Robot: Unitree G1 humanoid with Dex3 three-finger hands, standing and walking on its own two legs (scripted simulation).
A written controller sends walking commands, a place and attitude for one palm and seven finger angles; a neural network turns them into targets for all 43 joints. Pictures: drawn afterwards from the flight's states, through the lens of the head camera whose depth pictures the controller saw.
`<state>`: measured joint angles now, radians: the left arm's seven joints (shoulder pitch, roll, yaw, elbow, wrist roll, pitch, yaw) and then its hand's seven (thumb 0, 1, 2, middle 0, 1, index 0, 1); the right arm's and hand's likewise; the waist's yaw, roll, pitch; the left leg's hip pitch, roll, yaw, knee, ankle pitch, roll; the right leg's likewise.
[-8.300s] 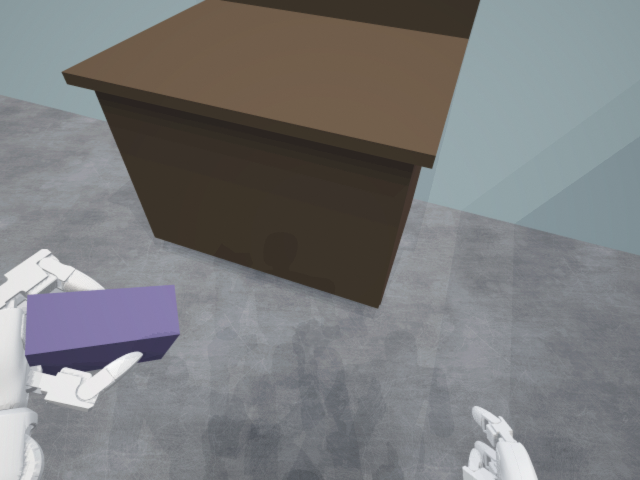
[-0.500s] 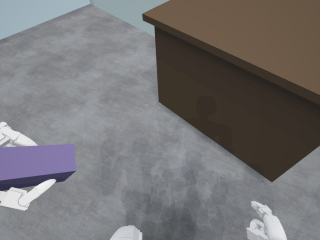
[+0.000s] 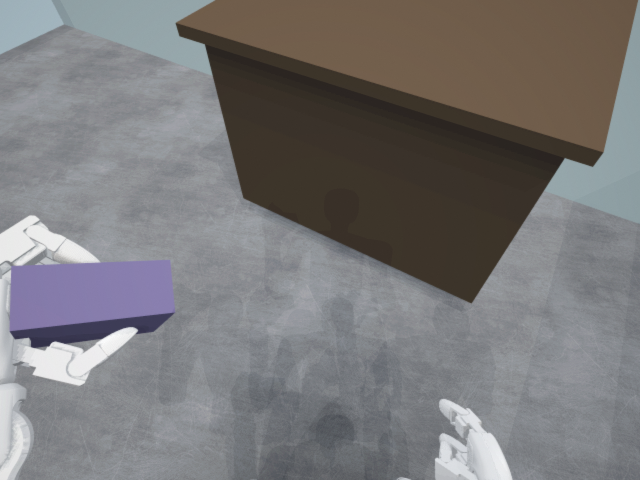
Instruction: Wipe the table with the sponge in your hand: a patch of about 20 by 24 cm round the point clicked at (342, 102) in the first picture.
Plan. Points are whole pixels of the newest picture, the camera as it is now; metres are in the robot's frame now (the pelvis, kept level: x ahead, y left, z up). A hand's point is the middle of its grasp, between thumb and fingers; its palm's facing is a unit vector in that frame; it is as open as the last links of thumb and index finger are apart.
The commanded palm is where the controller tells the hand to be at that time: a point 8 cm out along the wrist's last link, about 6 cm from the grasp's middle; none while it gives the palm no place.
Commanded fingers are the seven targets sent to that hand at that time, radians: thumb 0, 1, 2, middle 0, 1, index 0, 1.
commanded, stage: turn to face it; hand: left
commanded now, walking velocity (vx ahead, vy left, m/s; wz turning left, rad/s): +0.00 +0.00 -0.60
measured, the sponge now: (117, 302) +0.23 +0.22 +0.15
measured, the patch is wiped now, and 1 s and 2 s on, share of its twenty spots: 0.00 0.00 0.00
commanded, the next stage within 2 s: take the last steps up to it in 1.34 s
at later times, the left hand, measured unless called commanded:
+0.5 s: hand (170, 313) +0.22 +0.16 +0.17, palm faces +0.18 -0.87 -0.46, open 9.4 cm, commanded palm +0.18 +0.20 +0.19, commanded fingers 0.00 0.10 1.30 -1.20 -1.60 -1.20 -1.60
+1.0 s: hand (376, 373) +0.19 -0.01 +0.18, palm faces -0.22 -0.76 -0.60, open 9.4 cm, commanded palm +0.16 +0.07 +0.19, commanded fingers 0.00 0.10 1.30 -1.20 -1.60 -1.20 -1.60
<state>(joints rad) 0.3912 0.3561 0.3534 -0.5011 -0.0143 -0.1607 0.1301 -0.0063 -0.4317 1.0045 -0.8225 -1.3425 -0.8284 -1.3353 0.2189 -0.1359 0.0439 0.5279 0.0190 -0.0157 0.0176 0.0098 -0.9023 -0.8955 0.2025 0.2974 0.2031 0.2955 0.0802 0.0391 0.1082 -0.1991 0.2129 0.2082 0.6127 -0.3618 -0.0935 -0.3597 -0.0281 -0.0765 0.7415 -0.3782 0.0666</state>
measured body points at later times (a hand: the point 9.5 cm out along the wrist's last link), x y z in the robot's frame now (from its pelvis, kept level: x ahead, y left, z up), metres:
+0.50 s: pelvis -0.05 -0.02 +0.00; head -0.01 -0.02 +0.45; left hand +0.20 +0.21 +0.19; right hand +0.06 -0.31 -0.08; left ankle -0.02 +0.11 -0.73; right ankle -0.01 -0.12 -0.71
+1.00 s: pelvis -0.13 -0.07 +0.01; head -0.07 -0.13 +0.45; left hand +0.19 +0.03 +0.21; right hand -0.15 -0.38 -0.10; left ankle -0.06 +0.05 -0.66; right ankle -0.15 -0.15 -0.73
